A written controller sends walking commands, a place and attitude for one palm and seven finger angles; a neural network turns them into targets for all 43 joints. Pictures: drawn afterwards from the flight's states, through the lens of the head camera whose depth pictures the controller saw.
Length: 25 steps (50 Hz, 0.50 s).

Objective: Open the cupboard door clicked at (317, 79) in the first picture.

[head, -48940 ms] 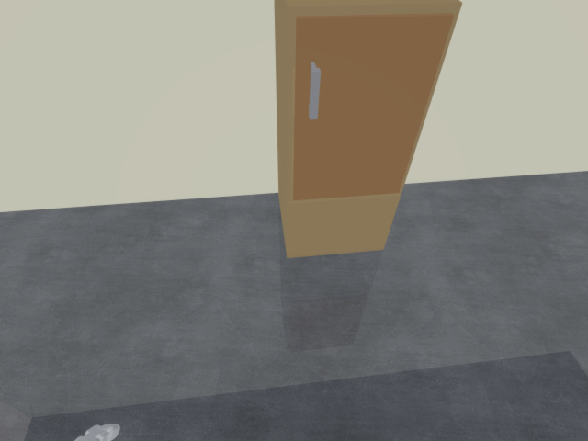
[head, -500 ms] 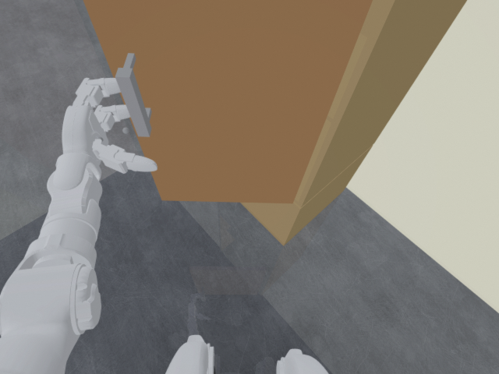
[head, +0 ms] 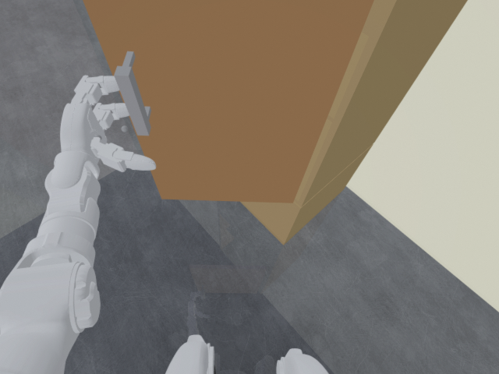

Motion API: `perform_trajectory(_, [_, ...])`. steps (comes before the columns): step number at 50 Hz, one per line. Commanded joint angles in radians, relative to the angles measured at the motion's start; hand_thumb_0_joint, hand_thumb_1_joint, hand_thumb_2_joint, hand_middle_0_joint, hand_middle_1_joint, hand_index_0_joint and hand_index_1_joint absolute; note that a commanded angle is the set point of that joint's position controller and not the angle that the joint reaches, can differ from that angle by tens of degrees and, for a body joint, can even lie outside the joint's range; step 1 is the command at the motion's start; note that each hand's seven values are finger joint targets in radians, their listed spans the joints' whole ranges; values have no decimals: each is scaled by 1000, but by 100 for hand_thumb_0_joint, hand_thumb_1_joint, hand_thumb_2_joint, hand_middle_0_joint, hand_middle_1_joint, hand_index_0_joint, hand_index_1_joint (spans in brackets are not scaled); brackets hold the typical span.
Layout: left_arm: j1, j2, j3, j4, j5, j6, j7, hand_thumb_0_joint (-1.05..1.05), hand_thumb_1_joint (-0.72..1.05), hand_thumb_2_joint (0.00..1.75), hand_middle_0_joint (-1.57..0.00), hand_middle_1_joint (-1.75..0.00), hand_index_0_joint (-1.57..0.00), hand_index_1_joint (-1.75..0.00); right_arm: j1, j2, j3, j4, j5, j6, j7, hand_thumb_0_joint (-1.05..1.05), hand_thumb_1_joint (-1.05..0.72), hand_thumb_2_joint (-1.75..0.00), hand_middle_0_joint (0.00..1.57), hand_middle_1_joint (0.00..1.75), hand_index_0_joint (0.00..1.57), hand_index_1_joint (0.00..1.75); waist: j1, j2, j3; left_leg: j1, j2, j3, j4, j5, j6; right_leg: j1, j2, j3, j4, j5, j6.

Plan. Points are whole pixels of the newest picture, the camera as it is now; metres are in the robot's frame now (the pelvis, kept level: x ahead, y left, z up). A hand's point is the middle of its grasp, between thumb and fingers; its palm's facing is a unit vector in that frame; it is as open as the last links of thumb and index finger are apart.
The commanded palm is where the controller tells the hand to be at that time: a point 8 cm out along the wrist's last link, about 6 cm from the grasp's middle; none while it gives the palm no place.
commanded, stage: move the hooked fingers beside the handle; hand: left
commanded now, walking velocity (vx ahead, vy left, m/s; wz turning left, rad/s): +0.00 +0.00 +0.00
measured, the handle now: (137, 95) +0.55 +0.20 +0.08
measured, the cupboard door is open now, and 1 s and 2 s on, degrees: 47 47 47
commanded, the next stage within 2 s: none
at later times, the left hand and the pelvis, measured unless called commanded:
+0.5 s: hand (121, 127) +0.48 +0.21 +0.09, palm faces +0.01 -1.00 +0.01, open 14.1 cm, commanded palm +0.45 +0.25 +0.08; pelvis +0.00 +0.00 +0.00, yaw -2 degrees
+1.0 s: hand (99, 131) +0.47 +0.24 +0.08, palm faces +0.02 -1.00 +0.01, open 14.0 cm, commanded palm +0.45 +0.28 +0.08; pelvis +0.00 +0.00 +0.00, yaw -2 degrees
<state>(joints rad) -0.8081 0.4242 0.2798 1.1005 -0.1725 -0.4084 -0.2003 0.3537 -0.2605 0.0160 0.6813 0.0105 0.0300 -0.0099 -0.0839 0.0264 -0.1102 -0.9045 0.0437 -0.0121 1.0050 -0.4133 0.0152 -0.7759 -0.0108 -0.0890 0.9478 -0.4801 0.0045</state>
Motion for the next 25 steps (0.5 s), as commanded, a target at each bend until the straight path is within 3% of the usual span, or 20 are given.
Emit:
perform_trajectory(1, [-482, 108, -38, -220, 24, -65, -64, 0, -50, 30, -30, -120, -30, -120, 124, -174, -63, -62, -2, -8, -16, 0, -90, -90, 20, 30, 20, 30, -85, 94, -401, 498, -14, -66, -105, 304, 6, -59, 64, 25, -117, 276, -32])
perform_trajectory(2, [-491, 97, -49, -222, 21, -63, -69, 0, -50, 30, -30, -120, -30, -120, 122, -172, -63, -61, -1, -8, -16, 0, -90, -90, 20, 30, 20, 30, -91, 107, -397, 499, -15, -61, -102, 298, 7, -62, 63, 27, -120, 276, -31])
perform_trajectory(4, [-479, 135, -15, -240, 20, -72, -74, 0, -50, 30, -30, -120, -30, -120, 129, -175, -65, -63, -2, -7, -17, 0, -90, -90, 20, 30, 20, 30, -75, 125, -440, 527, -13, -67, -101, 341, 3, -51, 65, 24, -108, 296, -34])
perform_trajectory(5, [-446, 126, -17, -230, 16, -67, -78, 0, -50, 30, -30, -120, -30, -120, 124, -172, -64, -70, -2, -5, -15, 0, -90, -90, 20, 30, 20, 30, -68, 133, -431, 523, -15, -63, -101, 345, 3, -46, 66, 25, -111, 299, -34])
perform_trajectory(7, [-449, 128, -18, -219, 13, -59, -83, 0, -50, 30, -30, -120, -30, -120, 122, -172, -62, -70, 0, -1, -18, 0, -90, -90, 20, 30, 20, 30, -79, 97, -409, 495, -14, -56, -101, 322, 8, -37, 66, 27, -118, 299, -30])
perform_trajectory(8, [-437, 168, 22, -216, 10, -62, -81, 0, -50, 30, -30, -120, -30, -120, 131, -176, -63, -71, -1, -1, -20, 0, -90, -90, 20, 30, 20, 30, -71, 86, -408, 484, -14, -58, -99, 324, 10, -30, 68, 27, -115, 299, -32])
perform_trajectory(9, [-460, 161, 6, -228, 11, -61, -85, 0, -50, 30, -30, -120, -30, -120, 124, -175, -60, -74, 1, 1, -21, 0, -90, -90, 20, 30, 20, 30, -78, 102, -413, 484, -16, -53, -100, 326, 10, -30, 66, 30, -114, 309, -29])
perform_trajectory(12, [-432, 208, 45, -201, 9, -50, -91, 0, -50, 30, -30, -120, -30, -120, 126, -179, -59, -79, 3, 7, -26, 0, -90, -90, 20, 30, 20, 30, -72, 69, -392, 442, -17, -44, -104, 292, 14, -4, 66, 36, -122, 298, -26])
perform_trajectory(13, [-419, 234, 70, -200, 9, -53, -92, 0, -50, 30, -30, -120, -30, -120, 130, -181, -58, -82, 2, 8, -28, 0, -90, -90, 20, 30, 20, 30, -65, 77, -393, 438, -18, -45, -101, 301, 15, 0, 67, 37, -120, 303, -29])
perform_trajectory(19, [-377, 260, 96, -215, 3, -54, -109, 0, -50, 30, -30, -120, -30, -120, 129, -178, -58, -94, 3, 14, -30, 0, -90, -90, 20, 30, 20, 30, -49, 104, -434, 458, -16, -36, -95, 346, 13, 20, 68, 41, -112, 341, -25])
perform_trajectory(22, [-354, 297, 120, -195, -3, -42, -120, 0, -50, 30, -30, -120, -30, -120, 126, -181, -55, -102, 7, 20, -34, 0, -90, -90, 20, 30, 20, 30, -49, 65, -401, 403, -18, -24, -101, 314, 18, 55, 68, 47, -119, 344, -21])
perform_trajectory(23, [-366, 333, 151, -209, -5, -48, -119, 0, -50, 30, -30, -120, -30, -120, 131, -183, -54, -103, 4, 20, -37, 0, -90, -90, 20, 30, 20, 30, -47, 51, -408, 392, -19, -25, -97, 325, 21, 76, 68, 49, -115, 362, -22])
perform_trajectory(25, [-343, 342, 154, -219, -2, -48, -127, 0, -50, 30, -30, -120, -30, -120, 125, -181, -55, -111, 9, 24, -39, 0, -90, -90, 20, 30, 20, 30, -37, 87, -419, 408, -18, -21, -100, 340, 17, 74, 66, 49, -112, 372, -22])
